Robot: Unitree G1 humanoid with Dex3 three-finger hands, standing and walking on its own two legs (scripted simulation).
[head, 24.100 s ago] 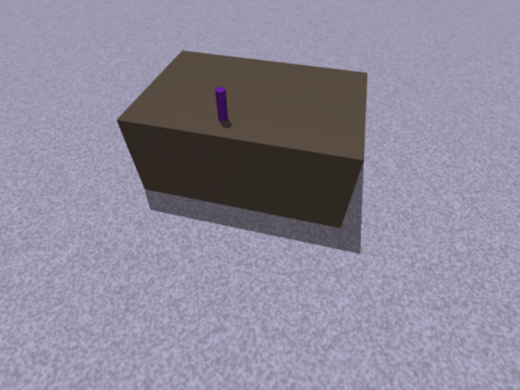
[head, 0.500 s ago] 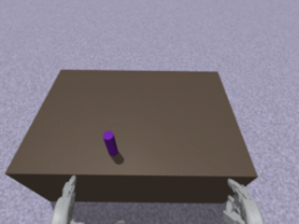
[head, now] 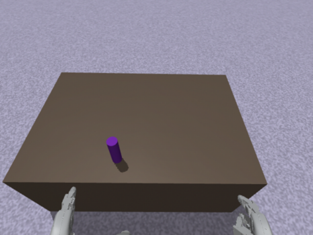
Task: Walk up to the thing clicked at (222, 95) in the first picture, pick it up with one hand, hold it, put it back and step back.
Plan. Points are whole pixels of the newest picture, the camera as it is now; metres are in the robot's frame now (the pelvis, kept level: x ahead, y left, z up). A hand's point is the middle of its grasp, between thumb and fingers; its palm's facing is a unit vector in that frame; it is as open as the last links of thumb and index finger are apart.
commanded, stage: home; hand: left
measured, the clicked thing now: (114, 150) +0.46 +0.18 -0.20
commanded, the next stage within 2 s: stand in 0.44 s
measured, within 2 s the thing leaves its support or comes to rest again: neither
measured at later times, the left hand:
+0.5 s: hand (89, 229) +0.16 +0.18 -0.07, palm faces +0.05 -0.95 -0.32, open 17.4 cm
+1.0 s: hand out of the picture +0.05 +0.26 -0.11, palm faces -0.01 -0.93 -0.36, open 8.9 cm
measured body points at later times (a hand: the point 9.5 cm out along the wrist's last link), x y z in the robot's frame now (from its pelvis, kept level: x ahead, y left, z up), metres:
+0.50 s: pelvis +0.00 +0.00 +0.01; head +0.02 +0.00 +0.46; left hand +0.16 +0.23 -0.04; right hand +0.16 -0.25 -0.08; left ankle +0.03 +0.13 -0.69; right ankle -0.02 -0.13 -0.69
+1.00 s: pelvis +0.00 +0.00 +0.05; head +0.00 +0.00 +0.50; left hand +0.05 +0.30 -0.08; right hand +0.07 -0.28 -0.09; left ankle +0.03 +0.13 -0.69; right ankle -0.02 -0.13 -0.69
